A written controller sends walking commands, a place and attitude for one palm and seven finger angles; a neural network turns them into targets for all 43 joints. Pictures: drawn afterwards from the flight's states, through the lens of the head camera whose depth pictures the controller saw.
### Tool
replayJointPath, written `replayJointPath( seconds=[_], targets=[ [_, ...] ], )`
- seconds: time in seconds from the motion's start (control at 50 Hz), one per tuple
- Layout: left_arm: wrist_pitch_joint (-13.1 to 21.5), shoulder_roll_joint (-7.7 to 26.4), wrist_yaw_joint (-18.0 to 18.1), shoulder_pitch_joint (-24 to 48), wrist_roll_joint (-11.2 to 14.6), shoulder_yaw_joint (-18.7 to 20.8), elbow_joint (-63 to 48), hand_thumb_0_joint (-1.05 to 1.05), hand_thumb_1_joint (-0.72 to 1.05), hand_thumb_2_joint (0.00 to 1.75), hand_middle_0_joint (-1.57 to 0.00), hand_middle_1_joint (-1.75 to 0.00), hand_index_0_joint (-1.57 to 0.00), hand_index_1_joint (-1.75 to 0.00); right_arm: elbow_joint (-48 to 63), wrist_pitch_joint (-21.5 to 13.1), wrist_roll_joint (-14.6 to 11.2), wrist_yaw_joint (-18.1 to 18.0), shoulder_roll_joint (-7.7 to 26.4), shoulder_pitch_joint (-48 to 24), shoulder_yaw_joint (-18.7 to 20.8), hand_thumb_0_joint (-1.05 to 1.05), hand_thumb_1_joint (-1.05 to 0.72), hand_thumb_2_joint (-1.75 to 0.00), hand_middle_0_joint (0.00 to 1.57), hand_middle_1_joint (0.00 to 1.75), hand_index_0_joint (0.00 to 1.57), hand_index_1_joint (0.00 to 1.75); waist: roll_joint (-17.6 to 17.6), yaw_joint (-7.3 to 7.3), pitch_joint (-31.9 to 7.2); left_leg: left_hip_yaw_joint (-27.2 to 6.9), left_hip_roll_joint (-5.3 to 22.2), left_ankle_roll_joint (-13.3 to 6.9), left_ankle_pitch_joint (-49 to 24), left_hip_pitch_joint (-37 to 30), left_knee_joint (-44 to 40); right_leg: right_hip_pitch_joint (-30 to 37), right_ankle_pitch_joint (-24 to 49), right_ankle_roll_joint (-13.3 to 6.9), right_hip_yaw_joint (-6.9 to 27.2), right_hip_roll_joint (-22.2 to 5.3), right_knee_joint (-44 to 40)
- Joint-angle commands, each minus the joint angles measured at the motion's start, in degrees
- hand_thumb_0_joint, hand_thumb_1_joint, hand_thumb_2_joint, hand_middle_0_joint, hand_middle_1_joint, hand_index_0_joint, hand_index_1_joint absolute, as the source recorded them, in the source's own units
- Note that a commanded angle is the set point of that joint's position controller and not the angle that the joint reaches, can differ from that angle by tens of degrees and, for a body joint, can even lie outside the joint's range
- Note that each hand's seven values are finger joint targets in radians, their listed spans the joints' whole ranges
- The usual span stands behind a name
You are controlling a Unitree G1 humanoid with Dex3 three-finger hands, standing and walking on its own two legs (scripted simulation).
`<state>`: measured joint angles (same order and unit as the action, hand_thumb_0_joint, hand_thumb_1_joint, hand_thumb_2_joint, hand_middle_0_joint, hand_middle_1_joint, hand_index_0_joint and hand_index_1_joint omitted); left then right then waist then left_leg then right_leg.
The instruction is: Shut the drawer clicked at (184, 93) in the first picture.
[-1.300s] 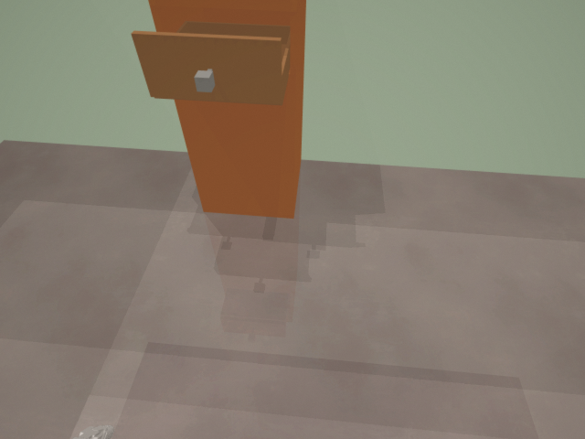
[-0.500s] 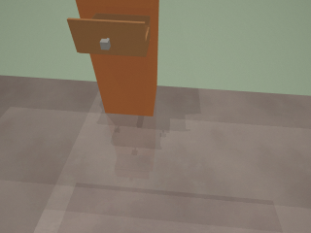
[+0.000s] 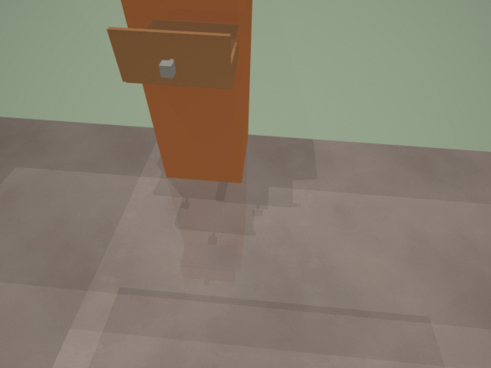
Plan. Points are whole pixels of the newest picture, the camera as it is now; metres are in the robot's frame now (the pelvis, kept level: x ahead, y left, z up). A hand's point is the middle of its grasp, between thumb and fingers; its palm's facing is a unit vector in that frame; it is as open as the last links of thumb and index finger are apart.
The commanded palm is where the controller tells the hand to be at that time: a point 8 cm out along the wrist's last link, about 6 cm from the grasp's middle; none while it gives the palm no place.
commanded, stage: look at it before walking up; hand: left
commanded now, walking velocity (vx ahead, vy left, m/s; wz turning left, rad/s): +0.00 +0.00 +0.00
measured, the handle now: (169, 66) +0.96 +0.30 +0.02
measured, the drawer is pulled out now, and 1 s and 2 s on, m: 0.20 0.20 0.20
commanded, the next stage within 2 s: walk to a spot facing it in 0.14 s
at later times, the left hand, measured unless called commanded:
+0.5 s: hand out of the picture +0.04 +0.23 -0.18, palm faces +0.11 -0.96 -0.24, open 7.4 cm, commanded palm none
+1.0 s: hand (116, 334) +0.21 +0.27 -0.17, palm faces +0.29 -0.94 -0.18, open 7.4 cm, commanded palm none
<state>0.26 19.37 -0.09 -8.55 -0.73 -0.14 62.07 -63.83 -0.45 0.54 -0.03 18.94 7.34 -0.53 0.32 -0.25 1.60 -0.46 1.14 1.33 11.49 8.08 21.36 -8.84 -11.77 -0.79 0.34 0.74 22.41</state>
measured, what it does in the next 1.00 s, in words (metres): walks ahead, turning left: left foot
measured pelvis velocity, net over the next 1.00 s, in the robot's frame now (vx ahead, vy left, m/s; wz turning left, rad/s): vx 0.19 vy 0.08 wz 0.30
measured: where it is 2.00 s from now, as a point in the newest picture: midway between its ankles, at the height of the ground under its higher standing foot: (226, 364)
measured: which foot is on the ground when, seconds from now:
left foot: down 0.00-0.38, up 0.40-0.58, down 0.60-1.00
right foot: down 0.00-0.60, up 0.62-1.00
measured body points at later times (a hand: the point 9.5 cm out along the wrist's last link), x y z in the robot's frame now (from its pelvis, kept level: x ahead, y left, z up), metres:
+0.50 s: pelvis +0.03 +0.02 -0.01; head +0.03 +0.03 +0.44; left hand +0.04 +0.28 -0.16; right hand +0.08 -0.25 -0.15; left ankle +0.01 +0.13 -0.71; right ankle +0.01 -0.11 -0.75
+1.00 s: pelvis +0.19 +0.08 -0.01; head +0.20 +0.08 +0.44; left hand +0.20 +0.32 -0.15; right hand +0.20 -0.14 -0.17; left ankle +0.07 +0.15 -0.75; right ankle +0.33 -0.02 -0.71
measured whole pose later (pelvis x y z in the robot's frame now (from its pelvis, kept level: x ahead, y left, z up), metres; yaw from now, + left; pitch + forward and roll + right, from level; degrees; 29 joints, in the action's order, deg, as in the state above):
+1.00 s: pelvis +0.19 +0.08 -0.01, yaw +17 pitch +0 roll +1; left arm 0.2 9.7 -0.9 -10.6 -1.4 3.5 56.7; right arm -62.7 -3.3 1.1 -0.5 6.5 22.5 2.1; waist 1.1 -2.4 1.8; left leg 0.5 -2.6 -1.9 18.8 1.2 20.2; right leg -30.9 -12.7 2.8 -3.9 -5.9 42.8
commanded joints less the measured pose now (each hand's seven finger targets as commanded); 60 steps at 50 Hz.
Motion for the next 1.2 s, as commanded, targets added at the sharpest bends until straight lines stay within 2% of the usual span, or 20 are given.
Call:
replayJointPath(
  seconds=[0.0,0.22,0.3,0.38,0.42,0.5,0.54,0.56,0.58,0.6,0.66,0.72,0.94,0.98,1.02,1.04,1.06,1.08,1.14,1.18],
  targets=[
    [1.5,11.6,0.7,2.5,0.1,2.2,-3.7,0.00,0.90,0.90,-0.20,-0.30,-0.20,-0.30,3.9,-1.4,0.0,-0.7,11.7,-2.7,2.4,0.00,-0.90,-0.90,0.20,0.30,0.20,0.30,-0.7,0.16,-2.9,-5.0,5.7,-2.5,-6.4,-0.9,-3.4,-0.3,5.8,-1.1,6.7,-7.2,-4.5],
    [1.6,11.7,0.8,2.2,0.1,2.1,-3.3,0.00,0.90,0.90,-0.20,-0.30,-0.20,-0.30,3.6,-1.4,-0.1,-0.8,11.8,-2.7,2.3,0.00,-0.90,-0.90,0.20,0.30,0.20,0.30,-0.5,0.22,-3.4,-4.8,5.8,-2.6,-7.4,-1.6,-3.6,0.2,7.5,-1.0,6.6,-7.3,-4.4],
    [-0.3,5.8,0.8,-4.0,-0.2,1.7,-2.0,0.00,0.90,0.90,-0.20,-0.30,-0.20,-0.30,2.9,0.3,0.6,-0.1,4.6,2.0,0.9,0.00,-0.90,-0.90,0.20,0.30,0.20,0.30,1.0,1.33,-0.5,-4.1,3.2,-2.4,7.5,7.1,0.9,1.1,-13.5,-0.3,6.3,-7.8,-4.2],
    [0.1,9.5,1.0,-11.0,-0.7,4.1,-3.6,0.00,0.90,0.90,-0.20,-0.30,-0.20,-0.30,7.5,0.7,0.6,0.3,4.0,0.4,2.2,0.00,-0.90,-0.90,0.20,0.30,0.20,0.30,11.6,4.27,4.9,0.9,1.1,-1.8,18.5,24.0,25.3,4.1,-26.2,-9.2,20.6,-22.3,-14.8],
    [1.6,8.9,1.1,-8.9,-1.0,4.6,-4.9,0.00,0.90,0.90,-0.20,-0.30,-0.20,-0.30,8.9,-0.1,0.3,1.3,3.0,0.3,2.9,0.00,-0.90,-0.90,0.20,0.30,0.20,0.30,5.6,2.48,5.3,0.3,4.1,-1.7,16.3,25.3,30.0,4.4,-16.2,-10.7,15.0,-23.7,-13.0],
    [2.1,7.5,0.7,-7.0,-1.1,5.2,-5.7,0.00,0.90,0.90,-0.20,-0.30,-0.20,-0.30,9.0,-0.4,0.2,2.3,-1.2,6.0,2.9,0.00,-0.90,-0.90,0.20,0.30,0.20,0.30,6.7,-0.66,4.0,6.3,2.7,-1.6,10.6,11.4,16.6,-3.1,-8.8,-5.9,0.5,-19.6,-6.4],
    [1.6,5.9,0.4,-7.8,-0.5,5.2,-5.7,0.00,0.90,0.90,-0.20,-0.30,-0.20,-0.30,6.6,-0.8,0.5,1.9,0.0,15.0,3.7,0.00,-0.90,-0.90,0.20,0.30,0.20,0.30,1.0,-3.90,0.8,8.9,-0.2,-2.2,6.5,-3.7,8.3,-10.0,-9.5,-2.3,-6.9,-14.9,5.9],
    [1.3,2.1,-0.2,-7.5,-0.2,4.6,-7.0,0.00,0.90,0.90,-0.20,-0.30,-0.20,-0.30,4.9,-1.2,1.1,1.3,5.0,22.2,5.3,0.00,-0.90,-0.90,0.20,0.30,0.20,0.30,-12.7,-6.97,-0.7,-7.7,8.1,-5.9,18.2,-9.8,0.1,-19.1,-11.9,0.8,-11.1,-9.2,25.0],
    [1.4,-1.3,-0.7,-3.9,-0.1,3.7,-10.9,0.00,0.90,0.90,-0.20,-0.30,-0.20,-0.30,4.7,-1.7,1.1,0.6,9.9,27.6,6.4,0.00,-0.90,-0.90,0.20,0.30,0.20,0.30,-22.6,-7.87,0.0,-31.5,21.3,-11.9,20.9,-11.5,-10.5,-32.4,-24.3,3.3,-9.1,-3.0,41.5],
    [1.7,-0.6,-0.4,-0.1,-0.6,4.0,-11.9,0.00,0.90,0.90,-0.20,-0.30,-0.20,-0.30,4.5,-1.4,0.6,0.1,8.6,25.7,6.1,0.00,-0.90,-0.90,0.20,0.30,0.20,0.30,-11.9,-7.24,1.1,-34.9,23.0,-15.0,25.1,-6.6,-12.2,-34.4,-21.3,1.5,-1.9,-5.6,47.8],
    [1.8,-2.1,-1.2,-4.5,-1.2,4.4,-8.0,0.00,0.90,0.90,-0.20,-0.30,-0.20,-0.30,6.8,-3.1,0.4,-0.8,1.2,15.2,4.2,0.00,-0.90,-0.90,0.20,0.30,0.20,0.30,-6.9,-1.18,4.7,-20.9,14.9,-11.6,17.8,3.9,-12.5,-30.1,-6.8,2.0,0.1,-9.0,47.0],
    [1.4,-3.6,-1.1,-7.9,-1.0,4.0,-6.2,0.00,0.90,0.90,-0.20,-0.30,-0.20,-0.30,5.7,-4.3,0.1,-1.0,-0.5,15.6,4.2,0.00,-0.90,-0.90,0.20,0.30,0.20,0.30,-5.5,0.15,1.4,-12.2,12.1,-12.1,0.6,1.3,-10.6,-27.3,-3.3,3.4,-1.3,-8.6,42.1],
    [2.0,-6.0,-0.8,3.4,-0.5,4.3,-11.1,0.00,0.90,0.90,-0.20,-0.30,-0.20,-0.30,3.2,-3.7,0.7,-1.2,-1.3,18.7,5.3,0.00,-0.90,-0.90,0.20,0.30,0.20,0.30,-6.6,-2.54,5.9,-9.1,11.5,-12.4,-13.9,-1.8,-6.9,-22.9,-1.2,3.6,-5.0,-5.9,18.1],
    [2.3,-6.2,-0.5,-0.2,-0.4,4.2,-10.1,0.00,0.90,0.90,-0.20,-0.30,-0.20,-0.30,3.2,-3.2,0.9,-1.6,-1.5,17.1,5.2,0.00,-0.90,-0.90,0.20,0.30,0.20,0.30,-7.2,-0.92,4.9,-7.5,11.0,-11.1,-18.5,-1.1,-3.0,-16.1,-0.2,2.2,-6.1,-4.1,14.0],
    [3.2,-4.4,-0.1,-11.7,-0.8,4.6,-5.9,0.00,0.90,0.90,-0.20,-0.30,-0.20,-0.30,2.4,-3.1,0.6,-1.7,-2.3,17.4,4.8,0.00,-0.90,-0.90,0.20,0.30,0.20,0.30,-2.9,3.62,-0.3,-3.7,7.9,-7.9,-21.6,0.4,10.1,-0.5,5.7,1.1,-6.3,-3.0,6.6],
    [4.0,-0.6,0.5,-18.6,-1.1,5.3,-3.7,0.00,0.90,0.90,-0.20,-0.30,-0.20,-0.30,2.5,-3.3,0.1,-1.4,-4.0,18.9,4.5,0.00,-0.90,-0.90,0.20,0.30,0.20,0.30,5.1,5.72,-5.6,-0.4,4.2,-5.2,-11.9,7.9,23.8,11.3,14.4,-2.0,3.2,-11.0,6.4],
    [4.2,4.5,1.0,-22.4,-1.0,6.1,-2.6,0.00,0.90,0.90,-0.20,-0.30,-0.20,-0.30,3.6,-3.5,-0.4,-1.4,-6.7,22.7,4.1,0.00,-0.90,-0.90,0.20,0.30,0.20,0.30,17.6,4.36,-11.2,3.6,-4.0,-2.4,19.2,18.4,40.5,19.4,30.4,-9.3,24.3,-26.1,0.6],
    [3.9,3.9,1.3,-21.9,0.0,5.8,-2.9,0.00,0.90,0.90,-0.20,-0.30,-0.20,-0.30,3.8,-2.8,-0.3,-1.9,-5.3,20.8,3.8,0.00,-0.90,-0.90,0.20,0.30,0.20,0.30,12.5,4.51,-11.2,-1.0,-1.7,-2.4,23.8,17.8,47.2,14.5,32.5,-12.9,26.7,-27.0,-2.1],
    [3.2,-2.4,1.8,-10.0,-0.2,4.2,-5.0,0.00,0.90,0.90,-0.20,-0.30,-0.20,-0.30,4.4,-1.6,0.4,-1.4,-6.8,12.4,3.6,0.00,-0.90,-0.90,0.20,0.30,0.20,0.30,3.7,1.32,-0.1,-0.2,3.7,-0.8,14.9,18.4,47.2,-2.7,27.1,-12.6,14.9,-20.2,-4.9],
    [2.9,-3.1,1.9,-7.0,-0.5,4.0,-5.7,0.00,0.90,0.90,-0.20,-0.30,-0.20,-0.30,3.9,-0.4,0.6,-1.3,-7.8,13.7,3.3,0.00,-0.90,-0.90,0.20,0.30,0.20,0.30,4.2,-0.95,-1.9,1.6,4.1,0.3,12.8,14.0,39.8,-6.8,27.7,-10.7,8.7,-16.6,-5.4]
  ],
)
